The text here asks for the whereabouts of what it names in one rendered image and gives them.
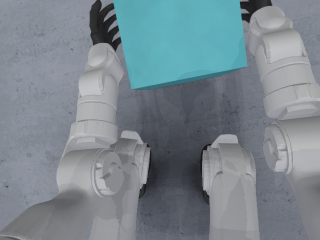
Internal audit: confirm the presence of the left robot foot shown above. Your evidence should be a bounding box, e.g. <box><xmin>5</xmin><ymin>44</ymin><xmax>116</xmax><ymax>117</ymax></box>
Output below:
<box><xmin>138</xmin><ymin>142</ymin><xmax>151</xmax><ymax>199</ymax></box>

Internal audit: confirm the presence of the right robot upper arm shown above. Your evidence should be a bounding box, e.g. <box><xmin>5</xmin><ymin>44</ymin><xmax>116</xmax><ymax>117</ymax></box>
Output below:
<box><xmin>263</xmin><ymin>115</ymin><xmax>320</xmax><ymax>240</ymax></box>

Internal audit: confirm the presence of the right robot foot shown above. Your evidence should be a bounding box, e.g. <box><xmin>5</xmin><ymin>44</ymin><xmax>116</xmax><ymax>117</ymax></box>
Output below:
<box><xmin>200</xmin><ymin>144</ymin><xmax>212</xmax><ymax>205</ymax></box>

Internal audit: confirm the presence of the robot left hand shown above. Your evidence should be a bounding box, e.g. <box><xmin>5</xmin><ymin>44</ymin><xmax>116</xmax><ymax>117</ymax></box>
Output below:
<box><xmin>89</xmin><ymin>0</ymin><xmax>122</xmax><ymax>52</ymax></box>

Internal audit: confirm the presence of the carton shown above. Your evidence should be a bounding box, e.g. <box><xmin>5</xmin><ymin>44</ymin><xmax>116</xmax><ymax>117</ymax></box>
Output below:
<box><xmin>113</xmin><ymin>0</ymin><xmax>248</xmax><ymax>90</ymax></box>

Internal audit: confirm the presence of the left robot forearm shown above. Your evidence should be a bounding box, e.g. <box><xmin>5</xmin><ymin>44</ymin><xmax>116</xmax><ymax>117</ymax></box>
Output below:
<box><xmin>56</xmin><ymin>43</ymin><xmax>124</xmax><ymax>182</ymax></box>

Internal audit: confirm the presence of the right robot forearm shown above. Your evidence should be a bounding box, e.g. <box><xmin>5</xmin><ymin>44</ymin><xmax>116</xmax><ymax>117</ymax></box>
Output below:
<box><xmin>248</xmin><ymin>6</ymin><xmax>320</xmax><ymax>121</ymax></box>

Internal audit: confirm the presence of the robot right hand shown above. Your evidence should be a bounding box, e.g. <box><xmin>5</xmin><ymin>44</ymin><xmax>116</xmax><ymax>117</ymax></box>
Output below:
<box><xmin>240</xmin><ymin>0</ymin><xmax>273</xmax><ymax>23</ymax></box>

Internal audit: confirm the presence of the left robot upper arm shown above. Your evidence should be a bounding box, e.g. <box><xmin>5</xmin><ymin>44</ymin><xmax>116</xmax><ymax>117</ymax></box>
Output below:
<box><xmin>0</xmin><ymin>147</ymin><xmax>124</xmax><ymax>240</ymax></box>

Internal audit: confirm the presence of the robot foot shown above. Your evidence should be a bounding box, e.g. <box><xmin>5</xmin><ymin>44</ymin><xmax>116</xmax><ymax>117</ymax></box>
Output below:
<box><xmin>200</xmin><ymin>144</ymin><xmax>212</xmax><ymax>205</ymax></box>
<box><xmin>138</xmin><ymin>142</ymin><xmax>151</xmax><ymax>199</ymax></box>

